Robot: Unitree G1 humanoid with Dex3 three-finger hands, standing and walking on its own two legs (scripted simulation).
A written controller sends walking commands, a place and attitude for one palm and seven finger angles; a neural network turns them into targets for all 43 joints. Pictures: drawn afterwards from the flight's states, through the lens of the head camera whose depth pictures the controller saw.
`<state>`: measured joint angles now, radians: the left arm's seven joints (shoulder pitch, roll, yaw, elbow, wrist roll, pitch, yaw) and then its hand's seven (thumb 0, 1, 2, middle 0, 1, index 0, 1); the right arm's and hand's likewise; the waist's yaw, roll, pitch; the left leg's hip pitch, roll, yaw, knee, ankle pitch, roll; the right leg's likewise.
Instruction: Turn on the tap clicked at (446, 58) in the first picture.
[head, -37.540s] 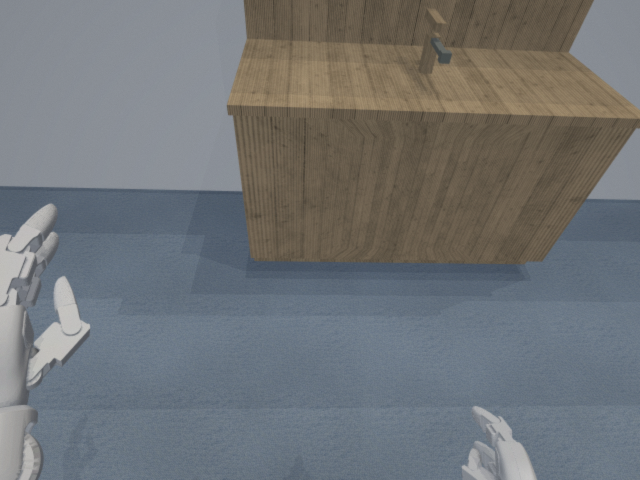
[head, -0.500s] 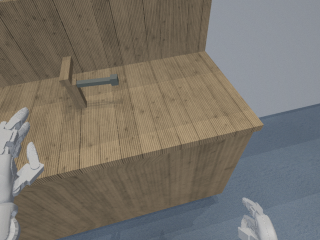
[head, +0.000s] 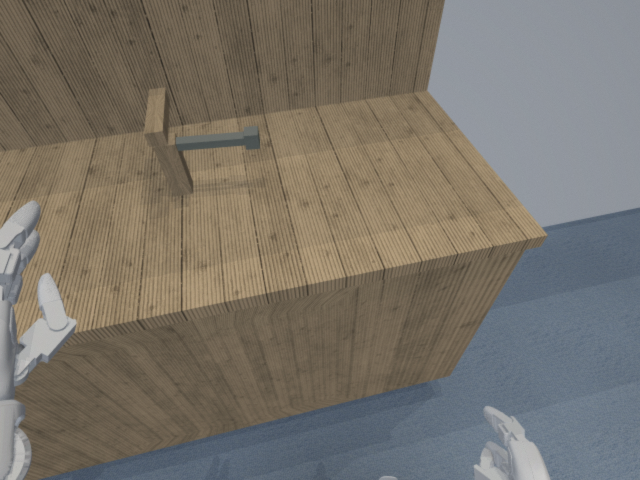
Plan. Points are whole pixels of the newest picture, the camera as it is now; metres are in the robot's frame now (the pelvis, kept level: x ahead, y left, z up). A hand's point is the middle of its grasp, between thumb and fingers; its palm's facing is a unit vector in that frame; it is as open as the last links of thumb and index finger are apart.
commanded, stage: step back with the hand held close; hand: left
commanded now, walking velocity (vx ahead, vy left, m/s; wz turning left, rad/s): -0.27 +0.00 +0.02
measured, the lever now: (251, 137) +0.62 +0.17 +0.08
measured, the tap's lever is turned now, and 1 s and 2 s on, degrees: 83 83 83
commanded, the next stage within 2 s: stop stepping back and stand still in 0.98 s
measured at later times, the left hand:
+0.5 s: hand (97, 322) +0.22 +0.22 +0.16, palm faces +0.37 -0.84 -0.39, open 7.4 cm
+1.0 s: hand out of the picture +0.10 +0.10 +0.15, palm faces +0.31 -0.83 -0.46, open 7.4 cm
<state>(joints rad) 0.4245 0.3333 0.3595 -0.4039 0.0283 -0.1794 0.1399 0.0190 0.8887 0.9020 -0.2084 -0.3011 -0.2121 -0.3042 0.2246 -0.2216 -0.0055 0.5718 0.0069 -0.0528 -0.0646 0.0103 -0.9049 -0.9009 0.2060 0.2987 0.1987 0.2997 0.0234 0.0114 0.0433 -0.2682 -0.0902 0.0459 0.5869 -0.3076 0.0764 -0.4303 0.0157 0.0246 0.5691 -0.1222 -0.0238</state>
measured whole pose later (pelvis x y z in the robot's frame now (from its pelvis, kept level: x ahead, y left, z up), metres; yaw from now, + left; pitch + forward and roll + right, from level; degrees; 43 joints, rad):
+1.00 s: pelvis -0.15 -0.13 +0.02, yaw -1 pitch +6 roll +3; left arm 0.45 0.35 0.31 -0.46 -0.03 -0.10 0.16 0.02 0.89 0.90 -0.21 -0.30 -0.21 -0.30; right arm 0.10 -0.27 -0.04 0.61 0.02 -0.01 -0.08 0.01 -0.91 -0.90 0.20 0.30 0.19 0.30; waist 0.00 -0.02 0.04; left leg -0.30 -0.02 0.06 0.63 -0.43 0.00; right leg -0.31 0.10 -0.06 0.35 -0.15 -0.11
